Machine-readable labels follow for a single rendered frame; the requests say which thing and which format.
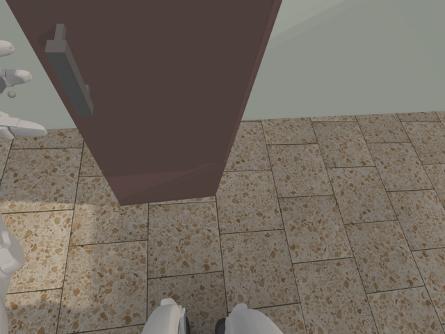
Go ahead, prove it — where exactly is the robot shin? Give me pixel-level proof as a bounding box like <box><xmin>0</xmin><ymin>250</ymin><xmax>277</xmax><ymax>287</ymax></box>
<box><xmin>225</xmin><ymin>303</ymin><xmax>248</xmax><ymax>334</ymax></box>
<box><xmin>160</xmin><ymin>299</ymin><xmax>178</xmax><ymax>306</ymax></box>

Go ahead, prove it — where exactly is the robot left hand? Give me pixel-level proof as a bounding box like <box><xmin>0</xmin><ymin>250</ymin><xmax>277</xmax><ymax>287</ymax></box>
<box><xmin>0</xmin><ymin>40</ymin><xmax>47</xmax><ymax>140</ymax></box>

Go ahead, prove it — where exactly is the cupboard door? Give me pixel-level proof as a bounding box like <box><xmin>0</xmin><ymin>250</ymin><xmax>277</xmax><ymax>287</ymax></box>
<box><xmin>16</xmin><ymin>0</ymin><xmax>275</xmax><ymax>172</ymax></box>

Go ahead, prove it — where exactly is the robot left upper arm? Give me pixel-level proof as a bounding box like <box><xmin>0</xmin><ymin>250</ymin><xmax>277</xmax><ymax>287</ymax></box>
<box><xmin>0</xmin><ymin>219</ymin><xmax>25</xmax><ymax>334</ymax></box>

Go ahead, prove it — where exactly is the left robot shin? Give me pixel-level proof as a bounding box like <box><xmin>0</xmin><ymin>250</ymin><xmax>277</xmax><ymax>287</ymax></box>
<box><xmin>160</xmin><ymin>299</ymin><xmax>178</xmax><ymax>306</ymax></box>

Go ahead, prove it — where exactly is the right robot shin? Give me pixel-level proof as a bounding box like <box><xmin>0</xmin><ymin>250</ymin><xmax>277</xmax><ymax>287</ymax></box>
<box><xmin>225</xmin><ymin>303</ymin><xmax>248</xmax><ymax>334</ymax></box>

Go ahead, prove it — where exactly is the handle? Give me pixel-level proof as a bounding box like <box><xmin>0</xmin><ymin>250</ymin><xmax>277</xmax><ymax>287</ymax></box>
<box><xmin>45</xmin><ymin>24</ymin><xmax>93</xmax><ymax>116</ymax></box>

